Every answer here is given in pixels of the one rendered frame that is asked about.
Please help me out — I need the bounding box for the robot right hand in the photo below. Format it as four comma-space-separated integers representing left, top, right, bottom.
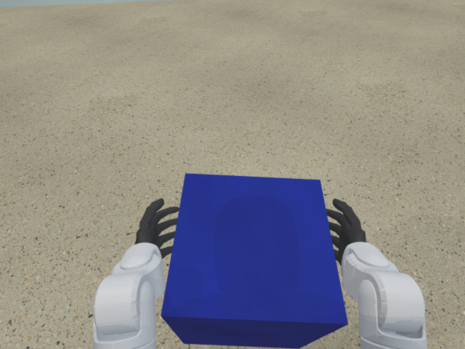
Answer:
326, 198, 366, 266

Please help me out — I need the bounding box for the robot left forearm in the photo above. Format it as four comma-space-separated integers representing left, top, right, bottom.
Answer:
93, 243, 166, 349

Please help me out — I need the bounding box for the carton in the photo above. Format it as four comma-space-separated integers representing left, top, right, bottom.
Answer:
161, 173, 348, 349

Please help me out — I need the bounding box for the robot left hand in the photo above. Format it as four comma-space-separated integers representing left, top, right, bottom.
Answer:
135, 198, 179, 259

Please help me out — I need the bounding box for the robot right forearm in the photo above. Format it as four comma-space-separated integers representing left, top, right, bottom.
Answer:
341, 242, 427, 349

